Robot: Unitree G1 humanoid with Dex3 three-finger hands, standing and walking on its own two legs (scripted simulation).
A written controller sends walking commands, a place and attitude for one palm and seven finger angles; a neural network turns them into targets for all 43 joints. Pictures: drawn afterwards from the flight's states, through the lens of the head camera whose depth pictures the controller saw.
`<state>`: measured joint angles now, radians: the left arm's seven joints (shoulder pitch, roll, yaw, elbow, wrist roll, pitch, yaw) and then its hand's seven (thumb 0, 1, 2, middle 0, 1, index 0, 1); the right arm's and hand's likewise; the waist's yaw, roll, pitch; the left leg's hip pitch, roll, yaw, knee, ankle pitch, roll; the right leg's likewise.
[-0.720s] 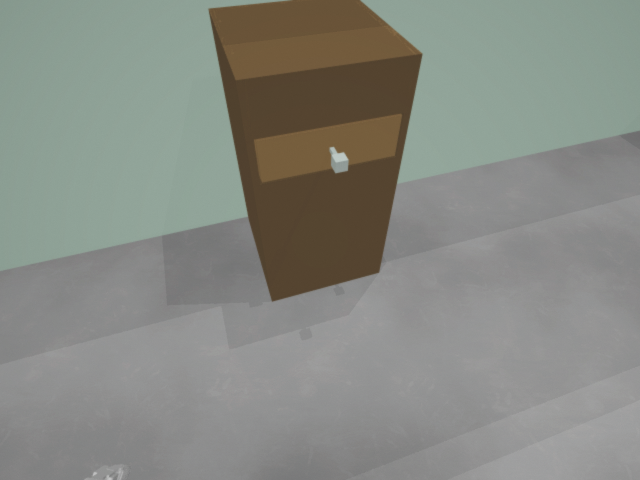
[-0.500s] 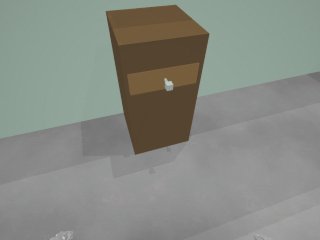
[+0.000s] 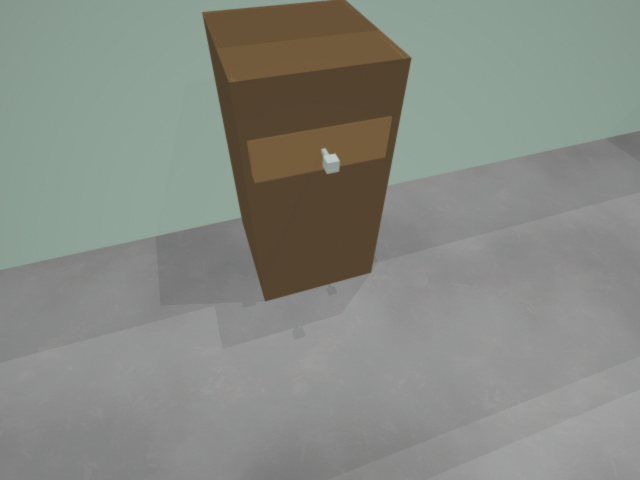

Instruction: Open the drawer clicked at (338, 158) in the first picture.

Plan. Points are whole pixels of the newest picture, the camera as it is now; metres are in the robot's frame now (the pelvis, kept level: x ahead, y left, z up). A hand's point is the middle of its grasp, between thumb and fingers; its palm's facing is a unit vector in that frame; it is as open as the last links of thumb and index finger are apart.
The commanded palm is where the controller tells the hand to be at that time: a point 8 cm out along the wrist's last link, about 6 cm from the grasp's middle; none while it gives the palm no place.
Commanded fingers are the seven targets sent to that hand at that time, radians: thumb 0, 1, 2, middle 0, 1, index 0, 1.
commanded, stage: stand and wait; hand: left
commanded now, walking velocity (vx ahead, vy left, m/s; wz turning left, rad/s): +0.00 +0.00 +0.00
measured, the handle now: (328, 159) +0.89 +0.03 -0.14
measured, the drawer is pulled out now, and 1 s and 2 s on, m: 0.00 0.00 0.00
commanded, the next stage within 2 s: look at it before walking up in 0.10 s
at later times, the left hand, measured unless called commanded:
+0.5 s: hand out of the picture +0.08 +0.25 -0.15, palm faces -0.03 -0.94 -0.33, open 7.4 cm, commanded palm none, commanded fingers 0.00 0.90 0.90 -0.20 -0.30 -0.20 -0.30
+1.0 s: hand out of the picture +0.07 +0.24 -0.16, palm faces -0.05 -0.94 -0.32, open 7.4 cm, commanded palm none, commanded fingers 0.00 0.90 0.90 -0.20 -0.30 -0.20 -0.30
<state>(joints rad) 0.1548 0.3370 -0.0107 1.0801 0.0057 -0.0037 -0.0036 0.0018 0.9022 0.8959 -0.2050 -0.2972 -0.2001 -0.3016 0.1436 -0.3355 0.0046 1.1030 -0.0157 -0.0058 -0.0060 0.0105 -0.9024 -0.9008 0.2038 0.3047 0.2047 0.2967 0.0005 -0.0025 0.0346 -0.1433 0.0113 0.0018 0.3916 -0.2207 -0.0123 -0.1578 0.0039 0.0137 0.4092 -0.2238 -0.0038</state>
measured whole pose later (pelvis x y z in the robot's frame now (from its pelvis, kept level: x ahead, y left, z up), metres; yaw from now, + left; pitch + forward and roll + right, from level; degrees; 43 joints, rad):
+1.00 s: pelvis +0.00 +0.00 +0.00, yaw -3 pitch -1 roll +0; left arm 0.17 0.32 0.01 1.05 0.01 0.03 0.00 0.00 0.90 0.90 -0.20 -0.30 -0.20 -0.30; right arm 0.12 -0.31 -0.01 1.06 -0.02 0.00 -0.02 0.01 -0.90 -0.90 0.20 0.30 0.20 0.30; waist 0.02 0.00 0.03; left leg -0.16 0.03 0.05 0.42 -0.24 -0.02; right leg -0.20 0.02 0.06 0.45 -0.23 0.00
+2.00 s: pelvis -0.04 +0.03 -0.01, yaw -38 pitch +0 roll -1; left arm 0.17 0.26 0.08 0.90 0.02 0.08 -0.05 0.00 0.91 0.90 -0.20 -0.30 -0.19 -0.30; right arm 0.24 -0.21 -0.04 0.91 -0.03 0.00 -0.02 0.01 -0.90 -0.90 0.20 0.30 0.21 0.30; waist 0.00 0.00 0.08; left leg -0.16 0.12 0.19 0.52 -0.34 -0.02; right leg -0.41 -0.04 -0.04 0.83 -0.41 0.07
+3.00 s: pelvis +0.11 -0.24 -0.04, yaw -72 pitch -1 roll +0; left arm 0.05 0.20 0.06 0.91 0.02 -0.05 -0.04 0.00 0.91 0.90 -0.20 -0.30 -0.19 -0.30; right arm 0.49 -0.14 -0.04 1.11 -0.02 -0.02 -0.01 0.01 -0.90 -0.90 0.20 0.30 0.20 0.30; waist -0.05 -0.01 0.13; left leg -0.14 0.21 0.22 1.04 -0.51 -0.07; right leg -0.48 0.00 -0.16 0.69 -0.19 -0.11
